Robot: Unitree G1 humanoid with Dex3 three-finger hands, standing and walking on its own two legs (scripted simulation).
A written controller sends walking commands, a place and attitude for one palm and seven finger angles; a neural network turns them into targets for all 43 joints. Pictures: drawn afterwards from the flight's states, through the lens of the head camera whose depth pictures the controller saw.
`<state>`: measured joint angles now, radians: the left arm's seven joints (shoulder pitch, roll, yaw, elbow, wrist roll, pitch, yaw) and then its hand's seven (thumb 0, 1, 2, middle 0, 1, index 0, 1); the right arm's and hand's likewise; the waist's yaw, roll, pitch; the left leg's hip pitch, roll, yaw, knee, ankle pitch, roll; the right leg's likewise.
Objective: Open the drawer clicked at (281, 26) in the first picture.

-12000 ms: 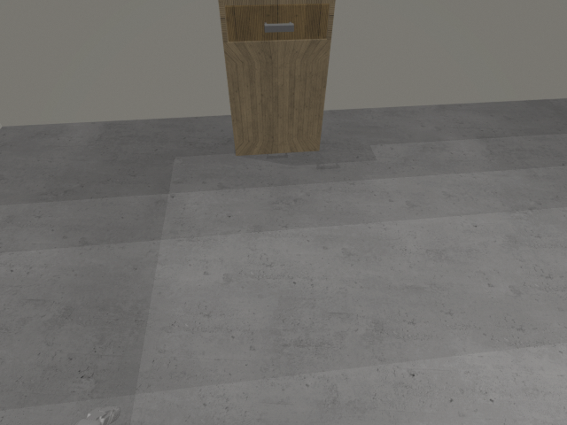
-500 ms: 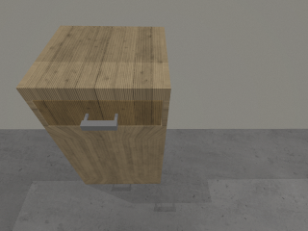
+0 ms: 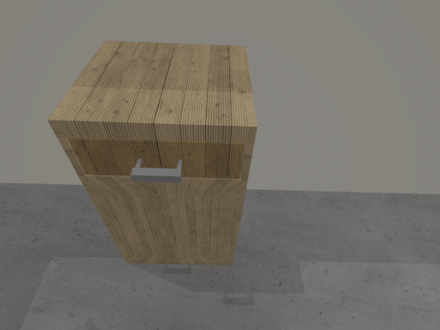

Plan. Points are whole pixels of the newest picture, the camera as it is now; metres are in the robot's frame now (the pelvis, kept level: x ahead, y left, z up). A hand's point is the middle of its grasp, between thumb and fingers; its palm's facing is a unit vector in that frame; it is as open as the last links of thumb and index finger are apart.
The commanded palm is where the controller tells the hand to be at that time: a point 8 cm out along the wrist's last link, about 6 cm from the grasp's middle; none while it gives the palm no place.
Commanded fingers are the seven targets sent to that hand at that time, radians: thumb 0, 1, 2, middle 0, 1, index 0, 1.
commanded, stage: come to a stop and stand still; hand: left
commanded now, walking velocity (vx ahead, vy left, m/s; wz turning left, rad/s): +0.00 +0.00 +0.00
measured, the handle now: (158, 168) +0.51 +0.19 -0.06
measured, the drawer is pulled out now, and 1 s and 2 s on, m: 0.00 0.00 0.00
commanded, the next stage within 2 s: look again from close up in 0.30 s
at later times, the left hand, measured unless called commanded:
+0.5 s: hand out of the picture -0.01 +0.15 -0.18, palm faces +0.02 -0.99 -0.13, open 7.3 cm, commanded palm none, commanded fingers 0.00 0.90 0.90 -0.20 -0.30 -0.20 -0.30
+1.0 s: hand out of the picture -0.02 +0.15 -0.18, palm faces +0.02 -0.99 -0.15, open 7.3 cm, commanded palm none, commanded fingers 0.00 0.90 0.90 -0.20 -0.30 -0.20 -0.30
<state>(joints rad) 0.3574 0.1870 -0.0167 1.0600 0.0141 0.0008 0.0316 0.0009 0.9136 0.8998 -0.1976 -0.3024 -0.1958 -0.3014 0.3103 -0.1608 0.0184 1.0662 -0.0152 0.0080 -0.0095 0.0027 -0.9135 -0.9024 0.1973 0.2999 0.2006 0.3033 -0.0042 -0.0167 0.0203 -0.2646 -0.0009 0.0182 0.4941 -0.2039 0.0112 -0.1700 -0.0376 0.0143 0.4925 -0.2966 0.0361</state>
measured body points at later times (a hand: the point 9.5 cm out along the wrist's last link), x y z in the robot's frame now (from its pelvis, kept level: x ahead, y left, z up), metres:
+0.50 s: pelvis +0.01 -0.01 +0.00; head +0.01 +0.01 +0.45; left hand -0.01 +0.20 -0.17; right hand +0.01 -0.23 -0.15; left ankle +0.04 +0.11 -0.74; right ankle -0.02 -0.14 -0.74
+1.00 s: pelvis +0.01 -0.01 +0.00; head +0.02 +0.01 +0.45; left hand -0.01 +0.20 -0.16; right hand +0.01 -0.22 -0.15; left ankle +0.04 +0.11 -0.74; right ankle -0.02 -0.14 -0.74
